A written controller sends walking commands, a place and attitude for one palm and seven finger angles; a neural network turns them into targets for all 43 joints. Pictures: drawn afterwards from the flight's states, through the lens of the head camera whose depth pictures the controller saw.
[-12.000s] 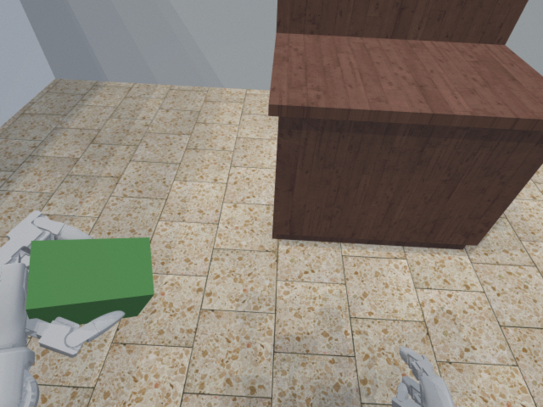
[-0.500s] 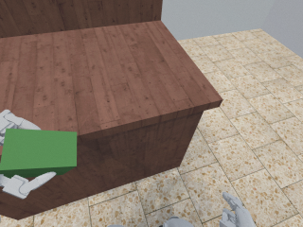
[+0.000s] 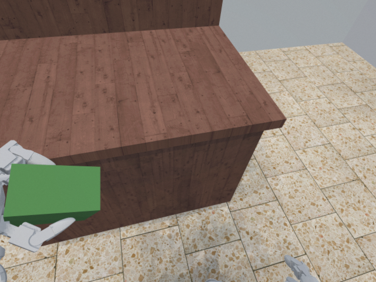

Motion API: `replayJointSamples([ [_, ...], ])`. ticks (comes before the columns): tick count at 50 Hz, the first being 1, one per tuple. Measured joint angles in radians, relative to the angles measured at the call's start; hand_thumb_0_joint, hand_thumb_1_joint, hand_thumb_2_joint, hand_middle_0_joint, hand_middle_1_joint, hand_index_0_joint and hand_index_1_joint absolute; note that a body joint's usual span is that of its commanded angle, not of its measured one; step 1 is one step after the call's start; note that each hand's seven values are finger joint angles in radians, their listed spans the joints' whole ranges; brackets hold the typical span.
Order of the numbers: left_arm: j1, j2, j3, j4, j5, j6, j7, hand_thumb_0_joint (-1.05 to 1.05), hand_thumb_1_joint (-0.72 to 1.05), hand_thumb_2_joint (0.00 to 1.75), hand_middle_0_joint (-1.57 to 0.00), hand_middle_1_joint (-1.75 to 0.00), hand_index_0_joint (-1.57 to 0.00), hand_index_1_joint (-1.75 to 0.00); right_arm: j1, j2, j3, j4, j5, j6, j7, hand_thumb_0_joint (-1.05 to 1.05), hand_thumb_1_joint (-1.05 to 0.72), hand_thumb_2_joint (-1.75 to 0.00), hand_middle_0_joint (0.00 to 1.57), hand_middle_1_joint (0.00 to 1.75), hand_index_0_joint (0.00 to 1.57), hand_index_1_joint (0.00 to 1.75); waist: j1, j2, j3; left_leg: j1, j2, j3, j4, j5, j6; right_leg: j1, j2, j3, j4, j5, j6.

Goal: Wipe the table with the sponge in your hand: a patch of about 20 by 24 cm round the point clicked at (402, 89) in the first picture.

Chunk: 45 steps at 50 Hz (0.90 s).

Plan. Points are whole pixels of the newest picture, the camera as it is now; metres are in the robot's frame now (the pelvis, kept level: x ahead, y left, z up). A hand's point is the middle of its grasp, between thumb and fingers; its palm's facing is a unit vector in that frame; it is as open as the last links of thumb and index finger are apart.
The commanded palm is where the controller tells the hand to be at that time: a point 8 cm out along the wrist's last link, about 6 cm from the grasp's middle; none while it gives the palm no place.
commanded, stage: come to a stop and stand still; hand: left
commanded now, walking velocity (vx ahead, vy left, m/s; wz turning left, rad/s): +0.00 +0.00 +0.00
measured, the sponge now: (66, 196) +0.22 +0.22 +0.13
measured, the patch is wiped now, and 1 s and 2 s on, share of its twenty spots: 0.00 0.00 0.00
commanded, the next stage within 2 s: look again from close up in 0.50 s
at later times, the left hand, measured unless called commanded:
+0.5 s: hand (33, 211) +0.18 +0.24 +0.16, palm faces +0.36 -0.84 -0.41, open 10.7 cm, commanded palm +0.13 +0.28 +0.19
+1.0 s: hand (57, 186) +0.24 +0.24 +0.12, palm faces +0.22 -0.90 -0.37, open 10.7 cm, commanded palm +0.18 +0.29 +0.19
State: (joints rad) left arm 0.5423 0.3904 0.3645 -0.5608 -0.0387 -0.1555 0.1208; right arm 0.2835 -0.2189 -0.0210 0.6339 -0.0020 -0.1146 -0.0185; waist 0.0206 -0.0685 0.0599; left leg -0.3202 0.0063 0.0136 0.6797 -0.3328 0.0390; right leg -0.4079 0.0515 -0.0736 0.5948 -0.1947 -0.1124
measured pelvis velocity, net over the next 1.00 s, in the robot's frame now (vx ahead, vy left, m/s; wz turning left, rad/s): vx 0.01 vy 0.02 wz -0.05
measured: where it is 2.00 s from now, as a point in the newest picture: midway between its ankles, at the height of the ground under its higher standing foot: outside the picture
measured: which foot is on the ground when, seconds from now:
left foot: up 0.00-0.00, down 0.02-1.00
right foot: down 0.00-1.00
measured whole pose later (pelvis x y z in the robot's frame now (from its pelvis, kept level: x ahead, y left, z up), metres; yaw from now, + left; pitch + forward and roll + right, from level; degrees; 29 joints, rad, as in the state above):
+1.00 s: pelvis +0.01 +0.02 +0.02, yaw -3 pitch +0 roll -1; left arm 0.49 0.33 0.28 -0.39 -0.01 -0.15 0.09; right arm 0.22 -0.23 0.02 0.56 -0.01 -0.11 -0.03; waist -0.03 -0.04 0.05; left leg -0.19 0.01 0.03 0.48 -0.29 0.02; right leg -0.24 0.08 0.04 0.42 -0.17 -0.04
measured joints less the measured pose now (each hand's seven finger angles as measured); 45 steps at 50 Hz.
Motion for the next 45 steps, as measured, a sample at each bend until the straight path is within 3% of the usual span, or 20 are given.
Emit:
replayJointSamples([
  [2, -0.031, -0.001, -0.020, -0.019, 0.004, -0.009, 0.013, -0.01, -0.54, 1.02, -0.65, -1.35, -0.67, -1.34, -0.012, -0.002, -0.003, 0.009, -0.005, -0.023, -0.020, 0.02, -0.90, -0.90, 0.20, 0.30, 0.20, 0.30, 0.014, -0.026, 0.017, 0.073, -0.015, 0.018, -0.132, 0.021, -0.027, -0.004, -0.018, 0.015, 0.028, -0.020, 0.018],
  [4, -0.069, 0.000, -0.027, -0.008, 0.009, -0.013, 0.022, -0.01, -0.54, 1.02, -0.65, -1.35, -0.67, -1.34, -0.029, 0.000, 0.001, 0.006, -0.001, -0.034, -0.030, 0.02, -0.90, -0.90, 0.20, 0.30, 0.20, 0.30, 0.023, -0.032, 0.027, 0.103, -0.026, 0.030, -0.160, 0.056, -0.048, -0.004, -0.015, 0.052, 0.096, -0.129, 0.064],
  [7, -0.118, 0.018, -0.005, 0.035, 0.013, -0.009, 0.022, -0.01, -0.54, 1.02, -0.65, -1.35, -0.67, -1.34, -0.049, 0.011, 0.002, -0.010, 0.008, -0.044, -0.025, 0.02, -0.90, -0.90, 0.20, 0.30, 0.20, 0.30, -0.006, 0.016, 0.010, 0.111, -0.017, 0.007, -0.166, 0.075, -0.053, 0.012, -0.003, 0.070, 0.189, -0.184, 0.092],
  [9, -0.137, 0.035, 0.019, 0.066, 0.012, -0.011, 0.019, -0.01, -0.54, 1.02, -0.65, -1.35, -0.67, -1.34, -0.054, 0.019, 0.008, -0.028, 0.019, -0.039, -0.010, 0.02, -0.90, -0.90, 0.20, 0.30, 0.20, 0.30, -0.018, 0.048, -0.008, 0.096, -0.009, -0.007, -0.145, 0.069, -0.059, 0.072, -0.011, 0.070, 0.087, -0.151, 0.098],
  [11, -0.139, 0.039, 0.041, 0.096, 0.008, -0.016, 0.015, -0.01, -0.54, 1.02, -0.65, -1.35, -0.67, -1.34, -0.067, 0.023, 0.015, -0.041, 0.028, -0.027, 0.005, 0.01, -0.90, -0.90, 0.20, 0.30, 0.20, 0.30, -0.018, 0.081, -0.015, 0.070, 0.011, -0.010, -0.088, 0.040, -0.062, 0.110, -0.003, 0.058, -0.007, -0.044, 0.074],
  [13, -0.136, 0.019, 0.034, 0.127, 0.000, -0.013, 0.006, -0.01, -0.54, 1.02, -0.65, -1.35, -0.67, -1.34, -0.078, 0.022, 0.018, -0.040, 0.032, -0.008, 0.012, 0.01, -0.90, -0.90, 0.20, 0.30, 0.20, 0.30, -0.033, 0.120, -0.015, 0.038, 0.022, -0.042, -0.024, -0.014, -0.039, 0.115, 0.020, 0.033, -0.018, -0.029, 0.041],
  [16, -0.106, -0.024, -0.007, 0.143, -0.012, 0.008, -0.005, -0.01, -0.54, 1.02, -0.65, -1.35, -0.67, -1.34, -0.075, 0.025, 0.021, -0.031, 0.034, 0.017, 0.017, 0.01, -0.90, -0.90, 0.20, 0.30, 0.20, 0.30, -0.022, 0.108, -0.021, 0.002, -0.002, -0.041, 0.044, -0.028, -0.029, 0.112, 0.018, 0.037, -0.050, -0.020, 0.027],
  [21, -0.044, -0.055, -0.071, 0.099, -0.004, 0.028, 0.003, -0.01, -0.54, 1.02, -0.65, -1.34, -0.67, -1.34, -0.055, 0.013, 0.036, -0.031, 0.012, 0.016, -0.003, 0.01, -0.90, -0.90, 0.20, 0.30, 0.20, 0.30, -0.009, 0.061, 0.002, 0.071, -0.006, -0.022, -0.158, 0.064, -0.020, 0.096, 0.009, 0.044, -0.069, 0.003, 0.034],
  [25, -0.060, -0.017, -0.068, 0.056, 0.005, 0.019, 0.018, -0.01, -0.54, 1.02, -0.65, -1.34, -0.67, -1.34, -0.047, 0.015, 0.035, -0.016, 0.009, -0.001, -0.021, 0.02, -0.90, -0.90, 0.20, 0.30, 0.20, 0.30, 0.016, 0.026, 0.037, 0.101, -0.014, -0.006, -0.193, 0.105, -0.048, 0.110, -0.002, 0.059, -0.070, -0.006, 0.058],
  [27, -0.074, 0.006, -0.044, 0.040, 0.009, 0.012, 0.027, -0.01, -0.54, 1.02, -0.65, -1.34, -0.67, -1.34, -0.039, 0.016, 0.034, -0.016, 0.011, -0.011, -0.026, 0.02, -0.90, -0.90, 0.20, 0.30, 0.20, 0.30, 0.015, 0.032, 0.034, 0.109, -0.014, -0.010, -0.202, 0.101, -0.049, 0.122, -0.003, 0.055, -0.085, 0.003, 0.065],
  [30, -0.103, 0.017, -0.009, 0.044, 0.007, -0.011, 0.037, -0.01, -0.54, 1.02, -0.65, -1.34, -0.67, -1.34, -0.038, 0.013, 0.031, -0.013, 0.014, -0.021, -0.021, 0.02, -0.90, -0.90, 0.20, 0.30, 0.20, 0.30, 0.006, 0.060, 0.019, 0.111, -0.005, -0.020, -0.196, 0.093, -0.051, 0.140, 0.006, 0.044, -0.112, 0.014, 0.044],
  [32, -0.228, 0.105, -0.001, 0.110, 0.016, -0.058, 0.008, -0.01, -0.54, 1.02, -0.65, -1.34, -0.67, -1.34, 0.002, -0.005, 0.065, -0.052, 0.041, -0.033, -0.049, 0.02, -0.90, -0.90, 0.20, 0.30, 0.20, 0.30, 0.023, 0.081, 0.001, 0.083, -0.001, -0.040, -0.169, 0.082, -0.055, 0.129, 0.007, 0.024, -0.106, 0.002, 0.055],
  [35, -0.382, 0.171, 0.083, 0.246, 0.004, -0.119, -0.010, -0.01, -0.54, 1.02, -0.65, -1.34, -0.67, -1.34, -0.014, 0.002, 0.085, -0.033, 0.013, -0.053, -0.016, 0.02, -0.90, -0.90, 0.20, 0.30, 0.20, 0.30, 0.029, 0.084, -0.040, 0.054, 0.010, -0.037, -0.139, 0.056, -0.055, 0.106, 0.024, 0.028, -0.103, 0.003, 0.028],
  [37, -0.395, 0.146, 0.115, 0.306, -0.022, -0.130, -0.005, -0.01, -0.54, 1.02, -0.65, -1.34, -0.67, -1.34, -0.020, -0.004, 0.081, -0.043, 0.006, -0.056, 0.014, 0.02, -0.90, -0.90, 0.20, 0.30, 0.20, 0.30, 0.018, 0.102, -0.067, 0.054, 0.012, -0.035, -0.129, 0.043, -0.042, 0.105, 0.040, 0.046, -0.115, 0.008, 0.024],
  [39, -0.341, 0.079, 0.102, 0.313, -0.028, -0.115, 0.001, -0.01, -0.54, 1.02, -0.65, -1.34, -0.67, -1.34, -0.021, -0.016, 0.067, -0.053, 0.007, -0.056, 0.035, 0.02, -0.90, -0.90, 0.20, 0.30, 0.21, 0.30, -0.002, 0.126, -0.085, 0.069, 0.018, -0.023, -0.137, 0.031, -0.039, 0.120, 0.050, 0.066, -0.135, 0.013, 0.035],
  [42, -0.218, -0.033, 0.005, 0.279, -0.011, -0.078, -0.009, -0.01, -0.54, 1.02, -0.65, -1.34, -0.67, -1.34, -0.027, -0.031, 0.044, -0.053, 0.011, -0.042, 0.041, 0.01, -0.90, -0.90, 0.20, 0.30, 0.21, 0.30, -0.028, 0.135, -0.087, 0.106, 0.016, -0.001, -0.166, 0.031, -0.039, 0.151, 0.049, 0.092, -0.162, 0.018, 0.054],
  [45, -0.110, -0.097, -0.087, 0.251, 0.017, -0.039, -0.031, -0.01, -0.54, 1.02, -0.65, -1.34, -0.67, -1.34, -0.044, -0.028, 0.033, -0.052, 0.003, -0.016, 0.024, 0.01, -0.90, -0.90, 0.20, 0.30, 0.20, 0.30, -0.047, 0.105, -0.066, 0.129, 0.011, 0.016, -0.187, 0.034, -0.027, 0.166, 0.044, 0.109, -0.173, 0.020, 0.063],
])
